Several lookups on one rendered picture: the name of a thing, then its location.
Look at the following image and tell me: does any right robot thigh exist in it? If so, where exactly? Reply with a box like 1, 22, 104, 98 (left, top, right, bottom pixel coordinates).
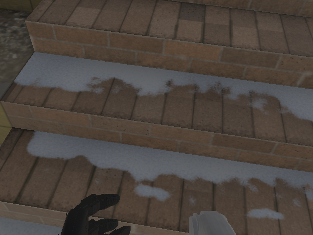
189, 211, 237, 235

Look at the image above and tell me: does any robot left hand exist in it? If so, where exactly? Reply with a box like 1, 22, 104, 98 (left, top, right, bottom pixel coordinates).
58, 194, 131, 235

